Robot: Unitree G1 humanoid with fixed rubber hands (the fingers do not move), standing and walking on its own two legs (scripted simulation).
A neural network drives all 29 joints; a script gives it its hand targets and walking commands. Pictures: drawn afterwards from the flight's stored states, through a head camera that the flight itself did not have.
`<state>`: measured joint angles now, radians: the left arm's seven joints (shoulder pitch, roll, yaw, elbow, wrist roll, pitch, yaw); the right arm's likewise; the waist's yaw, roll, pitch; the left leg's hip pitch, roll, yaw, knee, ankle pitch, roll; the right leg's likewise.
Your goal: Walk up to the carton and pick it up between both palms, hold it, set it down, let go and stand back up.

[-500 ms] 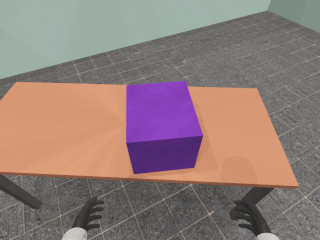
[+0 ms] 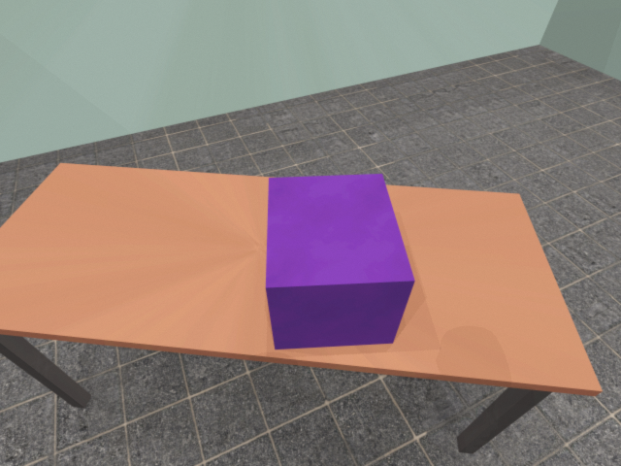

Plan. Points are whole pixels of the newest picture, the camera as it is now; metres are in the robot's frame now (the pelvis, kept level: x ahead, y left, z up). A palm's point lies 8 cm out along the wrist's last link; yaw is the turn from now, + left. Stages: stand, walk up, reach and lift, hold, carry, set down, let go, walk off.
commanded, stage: stand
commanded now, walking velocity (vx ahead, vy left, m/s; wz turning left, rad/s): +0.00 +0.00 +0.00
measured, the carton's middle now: (329, 259) +0.48 -0.02 -0.09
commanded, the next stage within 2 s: none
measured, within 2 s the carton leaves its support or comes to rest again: neither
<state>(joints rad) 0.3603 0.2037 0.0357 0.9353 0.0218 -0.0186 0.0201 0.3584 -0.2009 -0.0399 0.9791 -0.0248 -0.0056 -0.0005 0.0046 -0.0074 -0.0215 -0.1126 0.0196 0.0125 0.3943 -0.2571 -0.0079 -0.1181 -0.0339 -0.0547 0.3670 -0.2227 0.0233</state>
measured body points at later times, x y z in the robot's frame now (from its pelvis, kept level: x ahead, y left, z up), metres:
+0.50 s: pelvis -0.01 +0.02 +0.00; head -0.01 +0.02 +0.45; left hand -0.05 +0.23 -0.17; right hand -0.04 -0.20 -0.16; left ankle -0.03 +0.12 -0.74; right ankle -0.02 -0.13 -0.74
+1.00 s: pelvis -0.01 +0.02 +0.00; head -0.01 +0.03 +0.45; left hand -0.06 +0.23 -0.17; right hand -0.05 -0.18 -0.16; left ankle -0.03 +0.12 -0.74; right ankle -0.02 -0.13 -0.74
